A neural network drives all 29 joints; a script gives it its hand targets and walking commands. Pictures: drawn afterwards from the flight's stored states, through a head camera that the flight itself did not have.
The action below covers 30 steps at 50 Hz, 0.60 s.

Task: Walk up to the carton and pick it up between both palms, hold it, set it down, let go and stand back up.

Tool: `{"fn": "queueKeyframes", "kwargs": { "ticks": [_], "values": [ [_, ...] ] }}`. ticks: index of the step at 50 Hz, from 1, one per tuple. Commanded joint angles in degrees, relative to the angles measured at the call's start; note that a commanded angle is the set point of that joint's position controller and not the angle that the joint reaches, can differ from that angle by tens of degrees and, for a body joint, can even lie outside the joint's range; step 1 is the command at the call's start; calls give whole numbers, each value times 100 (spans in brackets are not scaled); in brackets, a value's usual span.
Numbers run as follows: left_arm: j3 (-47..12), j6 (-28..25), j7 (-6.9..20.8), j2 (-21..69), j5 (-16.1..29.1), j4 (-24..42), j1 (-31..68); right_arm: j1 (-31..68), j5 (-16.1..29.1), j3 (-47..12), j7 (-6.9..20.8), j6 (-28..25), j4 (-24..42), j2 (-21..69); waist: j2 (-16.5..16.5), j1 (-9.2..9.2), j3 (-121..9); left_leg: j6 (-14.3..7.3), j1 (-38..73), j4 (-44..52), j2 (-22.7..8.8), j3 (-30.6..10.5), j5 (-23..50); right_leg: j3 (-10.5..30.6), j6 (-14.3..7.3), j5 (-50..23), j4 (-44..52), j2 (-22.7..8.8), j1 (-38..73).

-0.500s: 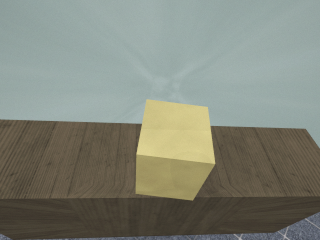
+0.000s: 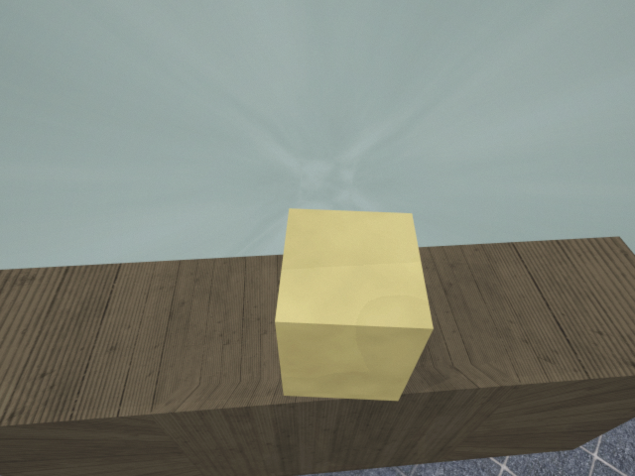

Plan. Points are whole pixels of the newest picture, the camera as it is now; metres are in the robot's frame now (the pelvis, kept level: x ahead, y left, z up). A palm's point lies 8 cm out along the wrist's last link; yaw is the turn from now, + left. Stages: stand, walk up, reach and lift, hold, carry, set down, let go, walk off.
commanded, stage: walk up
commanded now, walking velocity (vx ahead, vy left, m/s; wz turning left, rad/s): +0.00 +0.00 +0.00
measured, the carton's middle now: (345, 307) +0.41 -0.05 -0.09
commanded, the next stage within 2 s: stand in 1.54 s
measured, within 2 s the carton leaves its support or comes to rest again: neither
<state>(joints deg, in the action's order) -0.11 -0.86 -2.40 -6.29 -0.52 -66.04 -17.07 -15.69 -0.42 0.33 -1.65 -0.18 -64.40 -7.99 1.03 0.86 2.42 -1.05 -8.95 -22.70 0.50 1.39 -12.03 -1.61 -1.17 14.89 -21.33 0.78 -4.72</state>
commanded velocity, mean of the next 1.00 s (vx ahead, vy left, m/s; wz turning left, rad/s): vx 0.02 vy -0.02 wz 0.00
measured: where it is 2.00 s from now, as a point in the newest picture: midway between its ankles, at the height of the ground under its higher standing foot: outside the picture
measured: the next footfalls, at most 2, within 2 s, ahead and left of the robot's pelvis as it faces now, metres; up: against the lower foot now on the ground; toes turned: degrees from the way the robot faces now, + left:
right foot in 0.98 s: +0.05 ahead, -0.19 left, +0.00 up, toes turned +5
left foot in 1.28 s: +0.04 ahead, +0.03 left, +0.00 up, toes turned +6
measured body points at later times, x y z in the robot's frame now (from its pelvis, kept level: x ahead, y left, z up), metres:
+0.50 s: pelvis +0.01 -0.01 +0.00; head +0.02 -0.01 +0.45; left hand -0.02 +0.19 -0.16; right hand -0.02 -0.21 -0.17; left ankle +0.00 +0.11 -0.74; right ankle -0.04 -0.10 -0.74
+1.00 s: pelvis +0.02 -0.07 -0.02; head +0.05 -0.07 +0.43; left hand +0.05 +0.17 -0.17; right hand -0.05 -0.30 -0.17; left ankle +0.00 +0.11 -0.74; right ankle +0.06 -0.19 -0.75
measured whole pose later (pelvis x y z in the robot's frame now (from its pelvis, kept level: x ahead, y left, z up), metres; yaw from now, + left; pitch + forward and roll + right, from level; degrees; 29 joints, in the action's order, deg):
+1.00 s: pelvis +0.02 -0.07 -0.02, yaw -1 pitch -2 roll +1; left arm 2.8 -1.3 -1.6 -10.1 -0.3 -60.9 -14.0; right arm -20.2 -1.1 2.3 -3.9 0.6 -67.7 -9.2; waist -0.3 0.3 4.9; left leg 4.8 -10.4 -31.0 -4.8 0.1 -18.4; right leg -1.1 0.9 11.9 -32.1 -2.2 -16.3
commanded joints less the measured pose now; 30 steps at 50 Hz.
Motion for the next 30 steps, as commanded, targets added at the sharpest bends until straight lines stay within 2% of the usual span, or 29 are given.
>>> {"fn": "queueKeyframes", "kwargs": {
  "ticks": [1, 7, 18, 30],
  "values": [
    [76, -33, -12, -486, 5, 37, -490, -397, -4, 42, -36, -54, -23, -391, -79, -70, 322, -90, -120, 423, -543, -539, 792, 553, -164, -928, 441, -644, -266],
    [78, -47, -6, -448, 4, 14, -487, -506, 2, 19, -59, -65, -151, -323, 53, -82, 300, -74, -95, 391, -549, -533, 867, 537, -177, -984, 414, -639, -245],
    [45, -62, -21, -364, 7, -54, -553, -639, 1, 14, -85, -55, -260, -289, -154, -43, 307, -79, 2, 292, -586, -528, 983, 505, -169, -1155, 407, -611, -315],
    [38, -76, -33, -357, 5, -80, -673, -634, 8, 7, -99, -49, -313, -226, -100, -49, 338, -53, 11, 249, -593, -496, 1048, 517, -185, -1320, 380, -612, -308]
  ]
}}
